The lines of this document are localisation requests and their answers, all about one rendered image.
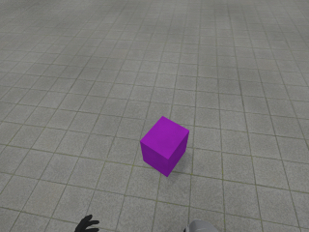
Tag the right robot thigh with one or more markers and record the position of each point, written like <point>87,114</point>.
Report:
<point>200,226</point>

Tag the carton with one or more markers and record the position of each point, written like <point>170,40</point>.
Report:
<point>164,145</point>

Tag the robot left hand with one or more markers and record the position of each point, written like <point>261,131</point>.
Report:
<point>86,222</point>

